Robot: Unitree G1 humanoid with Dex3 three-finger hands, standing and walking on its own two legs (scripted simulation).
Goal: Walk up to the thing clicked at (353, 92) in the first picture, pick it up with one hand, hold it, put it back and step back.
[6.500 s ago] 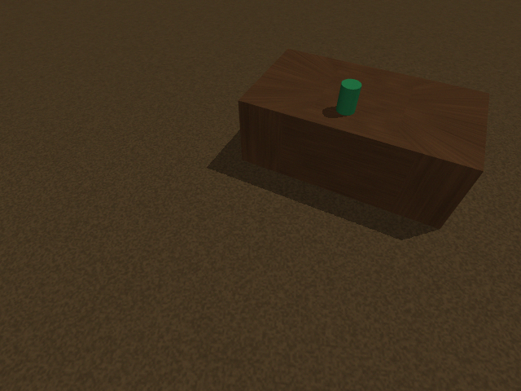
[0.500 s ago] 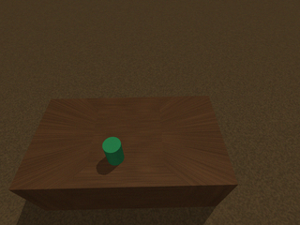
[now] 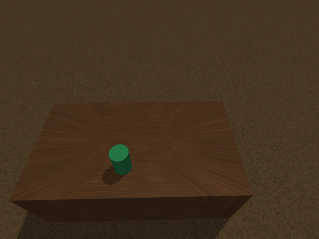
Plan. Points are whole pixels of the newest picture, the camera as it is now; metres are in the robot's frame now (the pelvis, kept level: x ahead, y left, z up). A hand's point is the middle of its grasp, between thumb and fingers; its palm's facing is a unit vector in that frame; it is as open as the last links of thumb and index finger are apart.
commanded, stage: stand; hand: left
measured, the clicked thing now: (121, 160) +0.50 +0.19 -0.33
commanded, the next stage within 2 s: go down in 0.56 s
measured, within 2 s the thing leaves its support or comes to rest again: neither
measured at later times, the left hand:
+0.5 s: hand out of the picture +0.08 +0.25 -0.16, palm faces -0.03 -0.94 -0.34, open 7.4 cm
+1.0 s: hand (73, 227) +0.18 +0.26 -0.14, palm faces +0.03 -0.94 -0.35, open 13.3 cm
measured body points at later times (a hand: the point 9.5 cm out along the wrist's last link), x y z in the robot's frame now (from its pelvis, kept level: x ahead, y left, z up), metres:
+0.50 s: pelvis +0.01 +0.00 +0.00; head +0.02 +0.00 +0.45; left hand +0.08 +0.30 -0.13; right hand +0.08 -0.30 -0.14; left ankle +0.00 +0.13 -0.75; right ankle +0.00 -0.12 -0.75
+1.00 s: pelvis +0.00 +0.01 -0.01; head +0.05 +0.01 +0.43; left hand +0.18 +0.31 -0.12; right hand +0.09 -0.26 -0.14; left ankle +0.00 +0.13 -0.75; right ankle +0.00 -0.12 -0.75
